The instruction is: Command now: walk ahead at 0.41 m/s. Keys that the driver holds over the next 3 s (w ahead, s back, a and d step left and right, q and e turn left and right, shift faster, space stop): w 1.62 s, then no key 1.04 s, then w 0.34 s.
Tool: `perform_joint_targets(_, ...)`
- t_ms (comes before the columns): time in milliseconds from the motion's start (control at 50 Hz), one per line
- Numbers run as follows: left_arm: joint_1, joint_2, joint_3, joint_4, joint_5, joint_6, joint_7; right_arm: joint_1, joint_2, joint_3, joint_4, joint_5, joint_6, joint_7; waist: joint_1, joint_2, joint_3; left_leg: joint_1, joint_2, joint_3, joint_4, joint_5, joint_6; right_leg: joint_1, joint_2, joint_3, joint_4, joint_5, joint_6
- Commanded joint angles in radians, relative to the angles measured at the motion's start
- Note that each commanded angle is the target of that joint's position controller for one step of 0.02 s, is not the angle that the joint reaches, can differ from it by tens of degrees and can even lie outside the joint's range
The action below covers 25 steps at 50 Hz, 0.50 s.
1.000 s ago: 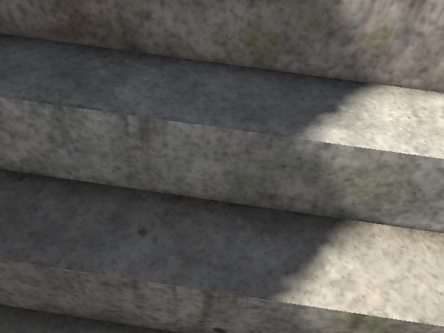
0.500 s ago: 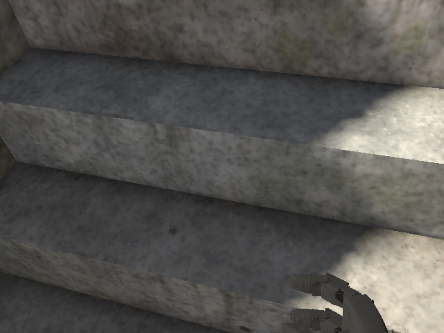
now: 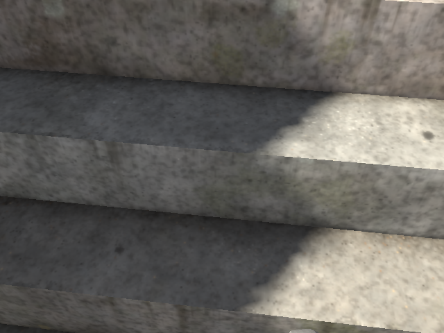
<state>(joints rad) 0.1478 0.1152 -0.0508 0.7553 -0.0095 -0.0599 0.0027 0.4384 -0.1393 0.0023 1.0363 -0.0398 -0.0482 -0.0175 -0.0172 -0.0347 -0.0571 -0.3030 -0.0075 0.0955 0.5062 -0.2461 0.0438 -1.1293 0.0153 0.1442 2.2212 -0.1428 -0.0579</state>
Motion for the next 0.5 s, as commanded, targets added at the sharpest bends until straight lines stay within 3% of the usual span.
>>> perform_joint_targets(20, -0.089, -0.020, -0.030, -0.079, 0.002, -0.002, 0.006, 0.020, -0.080, -0.007, -0.038, -0.004, -0.036, 0.002, 0.004, 0.082, 0.077, 0.101, 0.310, -0.364, -0.287, -0.271, 0.203, -0.309, -0.076, -0.003, 0.058, 0.055, 0.016)
perform_joint_targets(40, -0.112, -0.033, -0.031, -0.079, 0.000, 0.006, 0.019, 0.027, -0.077, -0.006, -0.031, -0.006, -0.042, 0.000, -0.014, 0.112, 0.073, 0.103, 0.342, -0.400, -0.304, -0.257, 0.208, -0.366, -0.068, -0.021, 0.216, 0.001, 0.028)
perform_joint_targets(80, -0.147, -0.061, -0.044, -0.101, -0.009, 0.008, 0.035, 0.059, -0.086, -0.014, -0.021, 0.009, -0.047, -0.003, -0.022, 0.126, 0.126, 0.160, 0.358, -0.398, -0.307, -0.276, 0.188, -0.485, -0.125, 0.012, 0.213, -0.034, 0.033)
perform_joint_targets(100, -0.174, -0.048, -0.044, -0.101, -0.022, 0.001, 0.039, 0.073, -0.105, -0.023, -0.019, 0.017, -0.055, -0.010, -0.036, 0.139, 0.116, 0.191, 0.368, -0.388, -0.323, -0.293, 0.183, -0.502, -0.150, -0.002, 0.172, -0.062, 0.034)
perform_joint_targets(120, -0.221, -0.037, -0.040, -0.114, -0.015, -0.001, 0.041, 0.088, -0.112, -0.025, -0.005, 0.030, -0.061, -0.021, -0.059, 0.152, 0.119, 0.198, 0.378, -0.389, -0.341, -0.299, 0.180, -0.520, -0.190, -0.044, 0.132, -0.078, 0.049)
perform_joint_targets(140, -0.273, -0.045, -0.043, -0.127, -0.014, -0.003, 0.041, 0.100, -0.100, -0.026, -0.010, 0.020, -0.055, -0.036, -0.076, 0.149, 0.123, 0.180, 0.381, -0.376, -0.351, -0.295, 0.179, -0.519, -0.214, -0.075, 0.106, -0.080, 0.058)
perform_joint_targets(160, -0.308, -0.053, -0.046, -0.137, -0.018, -0.006, 0.027, 0.105, -0.123, -0.035, -0.012, 0.024, -0.055, -0.042, -0.082, 0.137, 0.106, 0.163, 0.380, -0.372, -0.381, -0.348, 0.180, -0.493, -0.233, -0.129, 0.005, -0.041, 0.068)
perform_joint_targets(180, -0.377, -0.076, -0.056, -0.157, -0.016, -0.003, 0.025, 0.165, -0.102, -0.037, 0.011, 0.043, -0.043, -0.046, -0.115, 0.151, 0.098, 0.138, 0.398, -0.378, -0.406, -0.299, 0.184, -0.471, -0.242, -0.107, -0.010, -0.090, 0.061)
perform_joint_targets(200, -0.372, -0.088, -0.063, -0.174, -0.003, -0.004, 0.019, 0.160, -0.124, -0.042, 0.000, 0.038, -0.033, -0.049, -0.098, 0.144, 0.088, 0.142, 0.408, -0.353, -0.453, -0.279, 0.181, -0.431, -0.253, -0.129, -0.052, -0.077, 0.066)
perform_joint_targets(220, -0.383, -0.091, -0.069, -0.178, -0.003, 0.005, 0.012, 0.130, -0.112, -0.045, 0.010, 0.036, -0.025, -0.043, -0.079, 0.176, 0.086, 0.090, 0.391, -0.281, -0.485, -0.248, 0.158, -0.340, -0.261, -0.150, -0.118, -0.058, 0.065)
perform_joint_targets(240, -0.399, -0.079, -0.079, -0.192, 0.005, 0.012, -0.002, 0.065, -0.126, -0.054, 0.000, 0.072, -0.010, -0.033, -0.062, 0.179, 0.047, 0.003, 0.351, -0.183, -0.544, -0.165, 0.153, -0.075, -0.238, -0.271, -0.402, -0.123, 0.052)
perform_joint_targets(260, -0.448, -0.157, -0.115, -0.213, 0.020, 0.018, -0.015, 0.053, -0.139, -0.060, 0.012, 0.084, 0.013, -0.037, -0.035, 0.260, 0.009, -0.167, 0.330, -0.110, -0.583, 0.067, 0.133, 0.276, -0.193, -0.252, -0.527, -0.380, 0.006)
perform_joint_targets(280, -0.369, -0.078, -0.082, -0.213, 0.018, 0.021, -0.007, 0.110, -0.176, -0.069, 0.020, 0.073, 0.034, -0.040, 0.007, 0.217, -0.045, -0.074, 0.301, -0.056, -0.501, 0.328, 0.127, 0.418, -0.116, -0.291, -0.637, -0.585, 0.001)
perform_joint_targets(300, -0.176, 0.047, -0.007, -0.167, 0.005, 0.044, 0.017, 0.100, -0.205, -0.069, 0.041, 0.024, 0.027, -0.015, 0.083, 0.285, -0.122, 0.025, 0.276, -0.050, -0.433, 0.856, 0.166, 0.642, 0.026, -0.491, -0.668, -0.624, 0.032)
perform_joint_targets(320, -0.118, 0.114, 0.040, -0.150, -0.003, 0.037, 0.006, 0.067, -0.162, -0.051, 0.018, 0.021, 0.013, -0.002, 0.138, 0.415, -0.091, 0.192, 0.228, -0.008, -0.170, 1.395, 0.118, 0.618, 0.045, -0.311, -0.937, -0.534, 0.009)
perform_joint_targets(340, 0.159, 0.247, 0.088, -0.050, 0.023, 0.044, 0.021, 0.001, -0.177, -0.063, 0.012, 0.029, 0.001, -0.007, 0.221, 0.398, -0.114, 0.032, 0.214, -0.033, 0.169, 1.424, 0.032, 0.819, -0.111, 0.099, -1.135, -0.127, -0.046)
perform_joint_targets(360, 0.338, 0.371, 0.141, 0.035, 0.084, 0.043, 0.021, 0.071, -0.030, -0.036, 0.017, 0.035, -0.012, 0.017, 0.204, -0.192, -0.293, -0.356, 0.031, -0.152, 0.586, 0.602, -0.003, 1.158, -0.384, 0.610, -1.527, 0.024, -0.217)
perform_joint_targets(380, 0.367, 0.343, 0.135, 0.066, 0.117, 0.044, 0.012, 0.052, -0.004, -0.050, 0.054, 0.083, -0.022, 0.027, 0.189, -0.237, -0.421, -0.411, -0.066, -0.408, 1.148, 0.157, -0.046, 1.079, -0.445, 0.812, -1.767, -0.320, -0.244)
perform_joint_targets(400, 0.295, 0.320, 0.133, 0.078, 0.063, 0.053, 0.002, -0.077, 0.045, -0.038, -0.064, 0.095, -0.018, 0.033, 0.128, -0.297, -0.343, -0.579, -0.028, -0.411, 1.310, 0.155, -0.036, 0.975, -0.402, 0.690, -1.775, -0.689, -0.131)
perform_joint_targets(420, 0.254, 0.231, 0.119, 0.135, 0.018, 0.056, 0.003, -0.219, -0.009, -0.045, -0.162, 0.083, -0.003, 0.014, 0.095, -0.319, -0.214, -0.704, 0.000, -0.325, 1.344, 0.160, -0.003, 0.918, -0.345, 0.562, -1.736, -0.869, -0.085)
perform_joint_targets(440, 0.148, 0.128, 0.096, 0.172, 0.014, 0.057, 0.016, -0.251, -0.030, -0.050, -0.197, 0.039, 0.009, 0.002, 0.033, -0.285, -0.035, -0.719, 0.027, -0.279, 1.357, 0.228, 0.011, 0.701, -0.305, 0.350, -1.657, -0.742, -0.048)
perform_joint_targets(460, 0.011, 0.059, 0.075, 0.171, 0.040, 0.055, 0.027, -0.185, -0.028, -0.052, -0.181, 0.027, 0.035, -0.004, -0.059, -0.278, 0.032, -0.659, 0.024, -0.258, 1.384, 0.243, 0.014, 0.548, -0.260, 0.220, -1.614, -0.695, -0.013)
perform_joint_targets(480, -0.053, 0.015, 0.063, 0.181, 0.046, 0.050, 0.026, -0.160, 0.002, -0.033, -0.190, 0.039, 0.047, 0.000, -0.095, -0.215, 0.073, -0.679, -0.021, -0.248, 1.516, 0.223, 0.043, 0.500, -0.259, 0.201, -1.636, -0.653, -0.007)
perform_joint_targets(500, -0.020, -0.004, 0.059, 0.203, 0.042, 0.040, 0.025, -0.129, 0.016, -0.025, -0.192, 0.042, 0.053, 0.002, -0.101, -0.131, 0.097, -0.704, -0.035, -0.259, 1.548, 0.238, 0.068, 0.502, -0.276, 0.199, -1.671, -0.604, -0.009)
